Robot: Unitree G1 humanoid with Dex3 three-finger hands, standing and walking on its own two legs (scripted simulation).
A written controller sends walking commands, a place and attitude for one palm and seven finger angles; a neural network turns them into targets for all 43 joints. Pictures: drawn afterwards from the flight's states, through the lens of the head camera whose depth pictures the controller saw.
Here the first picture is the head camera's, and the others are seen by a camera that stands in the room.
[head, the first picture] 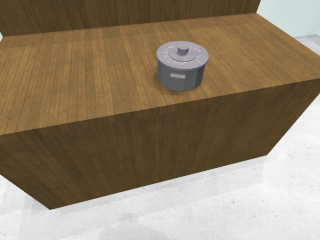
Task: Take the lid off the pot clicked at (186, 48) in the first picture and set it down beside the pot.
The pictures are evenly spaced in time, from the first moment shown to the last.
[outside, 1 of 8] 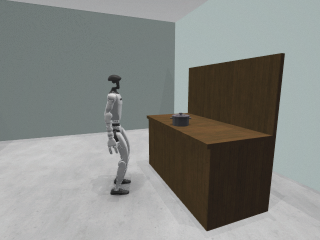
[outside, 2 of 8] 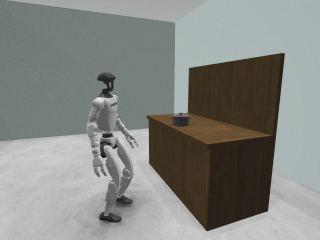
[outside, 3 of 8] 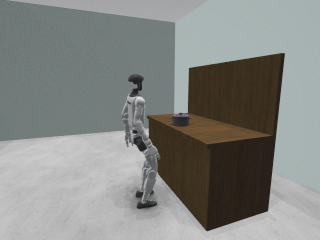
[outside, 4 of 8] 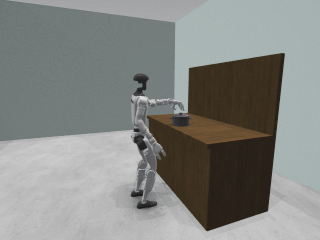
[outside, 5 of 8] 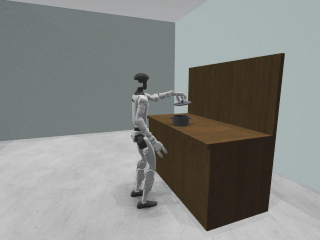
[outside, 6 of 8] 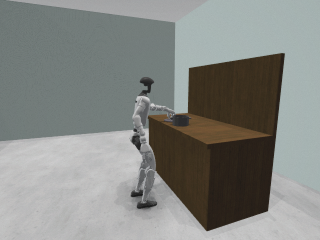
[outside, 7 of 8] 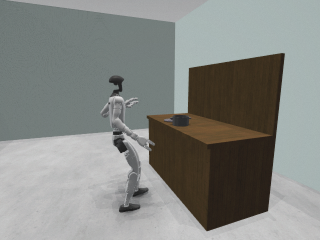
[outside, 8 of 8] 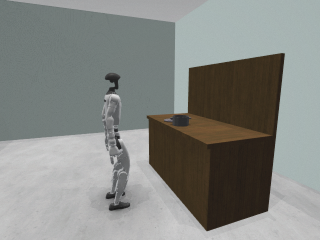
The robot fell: no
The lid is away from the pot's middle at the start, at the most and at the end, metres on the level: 0.00 0.26 0.24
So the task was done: yes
